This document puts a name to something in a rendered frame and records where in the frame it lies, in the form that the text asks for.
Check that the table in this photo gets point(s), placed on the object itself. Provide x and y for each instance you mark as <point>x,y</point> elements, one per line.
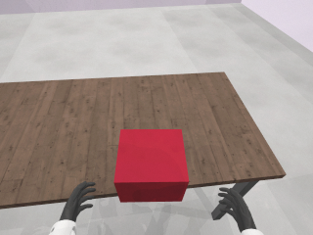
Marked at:
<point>56,134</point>

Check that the robot right hand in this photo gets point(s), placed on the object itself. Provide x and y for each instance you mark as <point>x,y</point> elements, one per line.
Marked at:
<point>239,209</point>

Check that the robot left hand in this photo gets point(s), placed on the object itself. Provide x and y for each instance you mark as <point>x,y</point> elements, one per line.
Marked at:
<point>73,205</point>

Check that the robot left forearm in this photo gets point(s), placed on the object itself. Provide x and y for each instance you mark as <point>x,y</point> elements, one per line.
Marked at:
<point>64,227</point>

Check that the carton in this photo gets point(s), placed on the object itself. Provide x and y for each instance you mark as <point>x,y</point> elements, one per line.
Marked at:
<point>151,166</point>

